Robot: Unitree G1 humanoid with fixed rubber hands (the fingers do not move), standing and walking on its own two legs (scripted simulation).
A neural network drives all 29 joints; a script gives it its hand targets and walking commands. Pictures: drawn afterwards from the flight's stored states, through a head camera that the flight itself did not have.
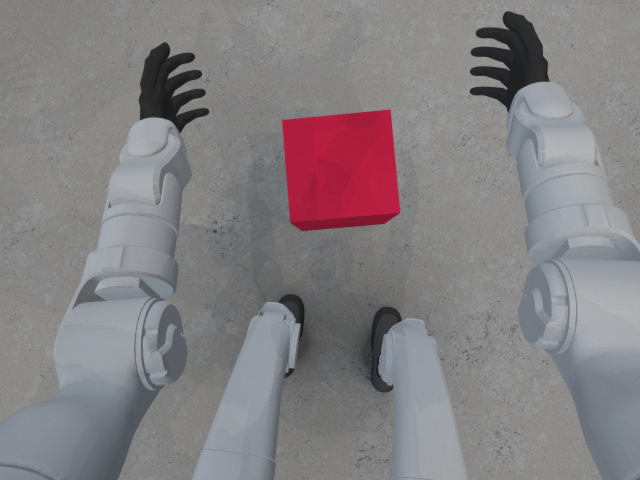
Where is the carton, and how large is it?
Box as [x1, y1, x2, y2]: [282, 110, 399, 230]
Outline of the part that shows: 390,110 282,120 290,222 301,230 384,223 399,212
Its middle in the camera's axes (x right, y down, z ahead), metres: +0.04 -0.14 +0.86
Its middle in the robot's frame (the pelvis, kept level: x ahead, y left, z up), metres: +0.51 +0.04 -0.52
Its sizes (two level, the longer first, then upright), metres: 0.210 0.200 0.250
